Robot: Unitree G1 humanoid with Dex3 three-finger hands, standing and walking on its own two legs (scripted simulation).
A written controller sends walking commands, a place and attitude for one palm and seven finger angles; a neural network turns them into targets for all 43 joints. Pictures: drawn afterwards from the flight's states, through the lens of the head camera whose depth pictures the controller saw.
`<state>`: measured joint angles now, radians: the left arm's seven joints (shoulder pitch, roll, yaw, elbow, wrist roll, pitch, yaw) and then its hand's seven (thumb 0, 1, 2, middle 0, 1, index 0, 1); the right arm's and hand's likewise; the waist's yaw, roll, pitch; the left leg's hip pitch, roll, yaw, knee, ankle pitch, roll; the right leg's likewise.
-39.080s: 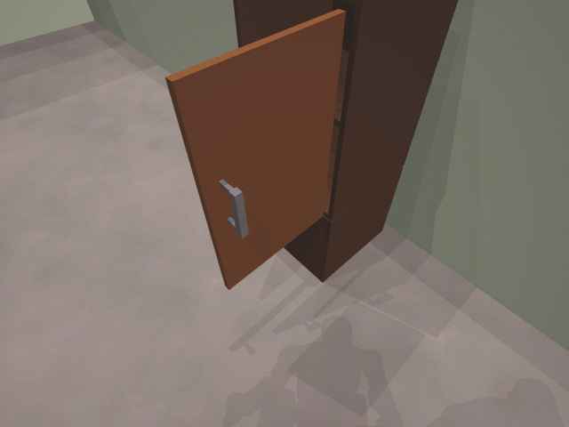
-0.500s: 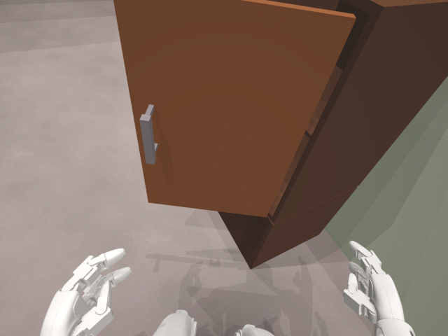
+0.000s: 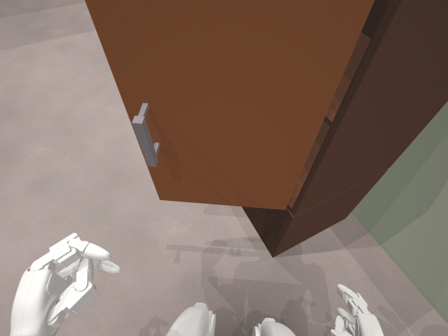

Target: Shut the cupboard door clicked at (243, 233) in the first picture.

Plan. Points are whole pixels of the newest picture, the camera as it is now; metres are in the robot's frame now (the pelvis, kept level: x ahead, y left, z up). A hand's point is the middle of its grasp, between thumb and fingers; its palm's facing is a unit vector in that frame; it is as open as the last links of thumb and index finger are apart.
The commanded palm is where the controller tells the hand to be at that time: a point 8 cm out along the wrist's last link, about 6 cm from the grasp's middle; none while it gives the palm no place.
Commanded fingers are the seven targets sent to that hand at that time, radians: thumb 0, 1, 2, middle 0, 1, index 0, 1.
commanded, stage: raise the hand and make a fist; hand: left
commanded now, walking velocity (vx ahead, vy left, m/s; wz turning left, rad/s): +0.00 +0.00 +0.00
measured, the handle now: (148, 136) +0.46 +0.20 +0.07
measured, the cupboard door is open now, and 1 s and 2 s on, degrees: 58 58 58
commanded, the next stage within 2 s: bring the fist close to the handle in 0.98 s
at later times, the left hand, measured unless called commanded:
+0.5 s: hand (113, 281) +0.19 +0.19 +0.05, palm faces -0.03 -1.00 +0.00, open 3.1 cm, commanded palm +0.18 +0.25 +0.07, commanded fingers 0.00 0.90 0.90 -1.30 -1.50 -1.30 -1.50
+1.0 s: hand (104, 256) +0.22 +0.20 +0.08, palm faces +0.03 -1.00 -0.03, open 3.1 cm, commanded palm +0.19 +0.25 +0.07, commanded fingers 0.00 0.90 0.90 -1.30 -1.50 -1.30 -1.50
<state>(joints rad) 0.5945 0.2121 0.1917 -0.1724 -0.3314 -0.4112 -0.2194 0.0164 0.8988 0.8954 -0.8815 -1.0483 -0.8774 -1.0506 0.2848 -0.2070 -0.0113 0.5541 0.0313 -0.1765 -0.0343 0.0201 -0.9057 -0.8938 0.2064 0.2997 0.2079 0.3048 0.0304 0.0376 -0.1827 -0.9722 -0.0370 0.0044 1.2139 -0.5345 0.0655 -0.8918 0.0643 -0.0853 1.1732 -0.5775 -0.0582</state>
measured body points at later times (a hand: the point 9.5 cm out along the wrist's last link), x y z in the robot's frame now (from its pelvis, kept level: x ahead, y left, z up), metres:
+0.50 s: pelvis -0.01 +0.01 +0.01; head +0.04 +0.02 +0.45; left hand +0.19 +0.24 +0.05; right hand +0.18 -0.21 -0.05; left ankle +0.03 +0.08 -0.64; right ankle +0.00 -0.09 -0.64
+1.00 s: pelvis -0.01 +0.01 +0.01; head +0.05 +0.02 +0.46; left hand +0.21 +0.25 +0.08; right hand +0.17 -0.23 -0.06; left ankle +0.03 +0.08 -0.64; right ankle +0.00 -0.09 -0.64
